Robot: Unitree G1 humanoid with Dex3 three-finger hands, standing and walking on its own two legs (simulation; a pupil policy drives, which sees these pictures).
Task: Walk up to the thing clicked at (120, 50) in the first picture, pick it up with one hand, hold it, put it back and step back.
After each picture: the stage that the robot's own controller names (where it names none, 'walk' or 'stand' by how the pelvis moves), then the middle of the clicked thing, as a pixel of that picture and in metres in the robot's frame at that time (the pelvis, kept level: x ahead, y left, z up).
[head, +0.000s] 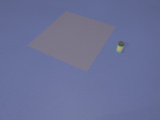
stand; (120, 46) +1.32 -0.42 -0.72
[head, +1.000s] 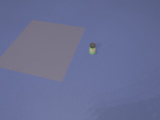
walk; (92, 48) +1.26 -0.02 -0.70
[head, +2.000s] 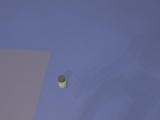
walk; (62, 81) +0.79 +0.23 -0.71
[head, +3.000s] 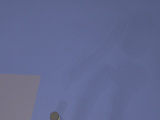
walk; (54, 118) +0.45 +0.18 -0.70
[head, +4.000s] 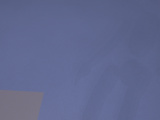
stand; out of the picture +0.33 +0.18 -0.72
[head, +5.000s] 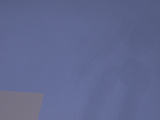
stand; out of the picture +0.32 +0.17 -0.73
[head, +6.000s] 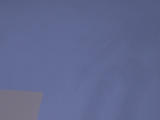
stand; out of the picture +0.33 +0.18 -0.73
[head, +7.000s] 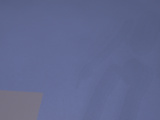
stand; out of the picture +0.32 +0.19 -0.73
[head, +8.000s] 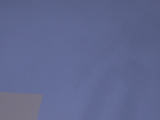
go down; out of the picture +0.32 +0.19 -0.73
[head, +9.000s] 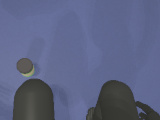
go down; (26, 68) +0.40 +0.22 -0.33
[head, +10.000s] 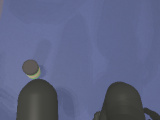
approach; (32, 69) +0.40 +0.22 -0.31
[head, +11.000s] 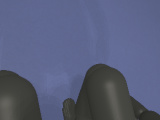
close in; out of the picture +0.38 +0.26 -0.22
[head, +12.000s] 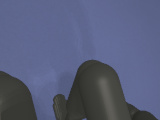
close; out of the picture +0.38 +0.27 -0.21
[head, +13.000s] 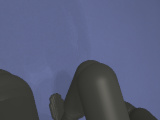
lift; out of the picture +0.38 +0.27 -0.22
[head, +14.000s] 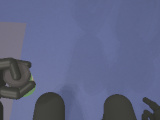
lift; (21, 80) +0.32 +0.21 -0.03
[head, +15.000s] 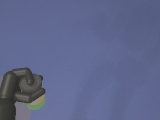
hold; (33, 92) +0.32 +0.18 +0.00
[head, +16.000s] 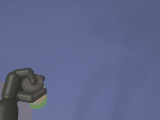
hold; (35, 91) +0.32 +0.17 +0.00
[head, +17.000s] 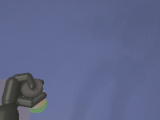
crouch; (35, 96) +0.31 +0.17 -0.03
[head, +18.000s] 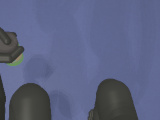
lower; (10, 50) +0.44 +0.21 -0.09
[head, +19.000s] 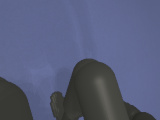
lower; out of the picture +0.41 +0.29 -0.22
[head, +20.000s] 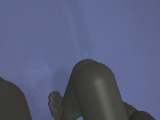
lower; out of the picture +0.41 +0.29 -0.22
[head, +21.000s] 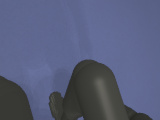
lower; out of the picture +0.41 +0.29 -0.22
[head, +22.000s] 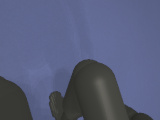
lower; out of the picture +0.41 +0.29 -0.22
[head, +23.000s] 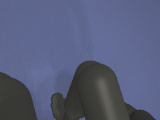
open; out of the picture +0.39 +0.27 -0.23
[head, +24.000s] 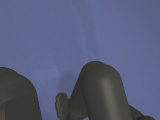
stand; out of the picture +0.39 +0.26 -0.23
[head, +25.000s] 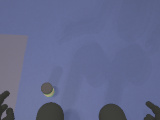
walk; (47, 90) +0.40 +0.19 -0.49
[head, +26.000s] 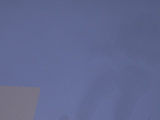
stand; out of the picture +0.35 +0.17 -0.66
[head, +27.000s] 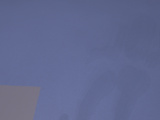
stand; out of the picture +0.36 +0.17 -0.67
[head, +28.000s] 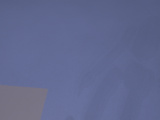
stand; out of the picture +0.37 +0.16 -0.72
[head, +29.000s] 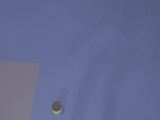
walk; (56, 108) +0.42 +0.14 -0.71
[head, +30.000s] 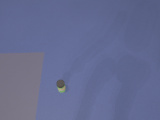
walk; (61, 86) +0.64 +0.21 -0.69
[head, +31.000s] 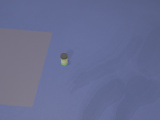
stand; (64, 59) +0.97 +0.18 -0.70
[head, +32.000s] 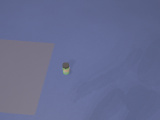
stand; (65, 68) +0.99 +0.16 -0.71
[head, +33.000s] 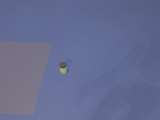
stand; (63, 68) +0.99 +0.20 -0.73
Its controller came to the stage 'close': yes
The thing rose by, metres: 0.70
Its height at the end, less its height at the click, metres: +0.00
